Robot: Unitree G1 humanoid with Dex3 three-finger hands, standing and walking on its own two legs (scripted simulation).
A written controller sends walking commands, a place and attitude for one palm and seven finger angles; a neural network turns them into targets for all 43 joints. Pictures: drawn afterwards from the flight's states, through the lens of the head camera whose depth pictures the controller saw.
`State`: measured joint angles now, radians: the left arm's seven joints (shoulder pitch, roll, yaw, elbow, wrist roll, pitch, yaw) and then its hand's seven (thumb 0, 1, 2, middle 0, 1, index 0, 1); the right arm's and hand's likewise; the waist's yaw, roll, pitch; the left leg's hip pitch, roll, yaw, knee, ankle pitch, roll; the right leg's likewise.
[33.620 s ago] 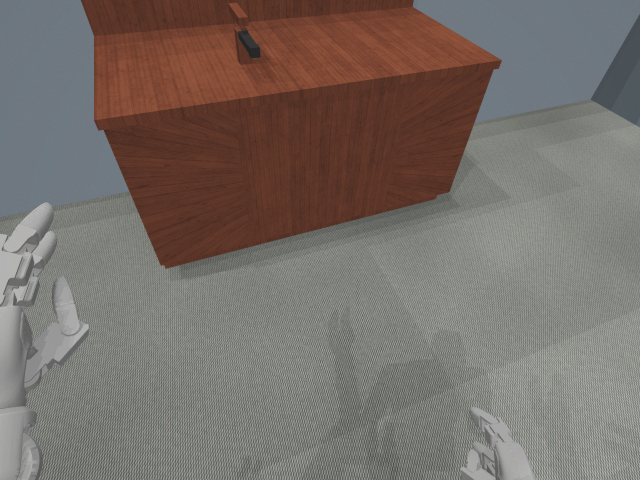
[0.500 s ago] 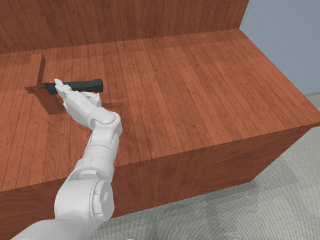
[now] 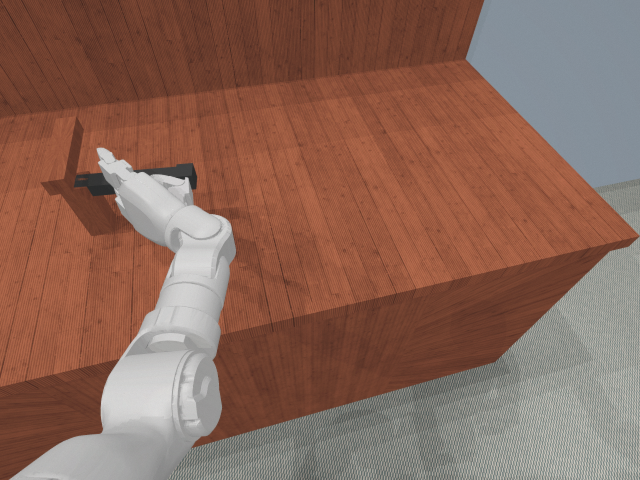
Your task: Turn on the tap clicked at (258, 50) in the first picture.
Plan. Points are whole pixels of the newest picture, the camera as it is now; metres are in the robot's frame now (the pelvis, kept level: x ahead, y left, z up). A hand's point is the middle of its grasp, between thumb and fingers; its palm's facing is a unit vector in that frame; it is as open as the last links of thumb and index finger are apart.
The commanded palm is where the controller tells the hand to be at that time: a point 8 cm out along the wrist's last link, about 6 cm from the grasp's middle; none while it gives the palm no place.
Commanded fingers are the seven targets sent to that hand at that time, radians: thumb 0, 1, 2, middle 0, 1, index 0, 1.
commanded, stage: lift the hand up off the lever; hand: left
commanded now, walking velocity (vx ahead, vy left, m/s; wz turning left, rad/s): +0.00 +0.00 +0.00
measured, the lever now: (186, 176) +0.54 +0.19 +0.06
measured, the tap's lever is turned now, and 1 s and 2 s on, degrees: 83 83 83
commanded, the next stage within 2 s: draw the hand back beside the body in 0.90 s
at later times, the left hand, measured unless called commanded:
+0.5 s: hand (178, 183) +0.46 +0.17 +0.13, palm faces +0.77 -0.63 -0.09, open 7.9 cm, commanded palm +0.40 +0.19 +0.13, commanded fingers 0.00 0.90 0.90 -0.15 -0.15 -0.15 -0.15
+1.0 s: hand (177, 184) +0.45 +0.16 +0.14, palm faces +0.77 -0.63 -0.11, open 7.9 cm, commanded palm +0.39 +0.18 +0.14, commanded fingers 0.00 0.90 0.90 -0.15 -0.15 -0.15 -0.15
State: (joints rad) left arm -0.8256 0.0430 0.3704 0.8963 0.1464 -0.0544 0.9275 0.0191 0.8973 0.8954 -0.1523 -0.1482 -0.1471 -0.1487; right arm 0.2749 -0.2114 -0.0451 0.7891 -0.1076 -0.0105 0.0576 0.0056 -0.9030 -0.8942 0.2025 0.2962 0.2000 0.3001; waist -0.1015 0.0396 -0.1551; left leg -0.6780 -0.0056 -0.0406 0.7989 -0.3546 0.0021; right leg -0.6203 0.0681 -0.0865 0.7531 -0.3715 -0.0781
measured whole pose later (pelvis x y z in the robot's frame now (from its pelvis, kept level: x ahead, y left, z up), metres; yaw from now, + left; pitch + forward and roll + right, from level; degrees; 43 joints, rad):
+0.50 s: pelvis +0.01 +0.00 +0.01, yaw +1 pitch +10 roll -1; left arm -0.75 0.00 0.32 0.76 0.10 0.04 0.89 0.02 0.90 0.90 -0.15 -0.15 -0.15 -0.15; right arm 0.23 -0.21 -0.04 0.77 -0.09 -0.01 0.04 0.01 -0.90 -0.89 0.20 0.30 0.20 0.30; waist -0.06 0.04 -0.14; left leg -0.57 -0.01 -0.05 0.72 -0.34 0.00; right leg -0.51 0.06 -0.09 0.68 -0.36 -0.08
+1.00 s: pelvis +0.00 -0.01 +0.01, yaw +1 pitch +9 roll +0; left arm -0.74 -0.01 0.30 0.72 0.10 0.11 0.90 0.02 0.90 0.90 -0.15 -0.15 -0.15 -0.15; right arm 0.22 -0.20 -0.03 0.78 -0.08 0.00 0.03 0.01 -0.90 -0.89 0.20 0.30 0.20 0.30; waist -0.05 0.04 -0.13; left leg -0.54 -0.01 -0.05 0.70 -0.32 -0.01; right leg -0.49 0.06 -0.09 0.67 -0.34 -0.08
